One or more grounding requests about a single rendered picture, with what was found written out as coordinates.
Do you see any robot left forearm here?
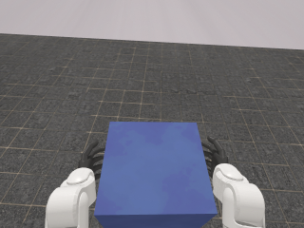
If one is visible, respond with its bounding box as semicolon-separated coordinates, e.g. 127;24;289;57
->
45;167;97;228

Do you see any left robot hand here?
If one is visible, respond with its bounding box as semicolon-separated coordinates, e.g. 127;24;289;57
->
77;140;105;180

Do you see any right robot hand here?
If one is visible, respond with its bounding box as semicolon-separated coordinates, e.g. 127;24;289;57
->
201;135;229;179

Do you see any carton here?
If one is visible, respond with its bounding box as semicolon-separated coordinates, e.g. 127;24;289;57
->
94;122;218;228

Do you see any robot right forearm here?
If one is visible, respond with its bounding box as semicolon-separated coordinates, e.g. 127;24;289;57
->
212;163;266;228

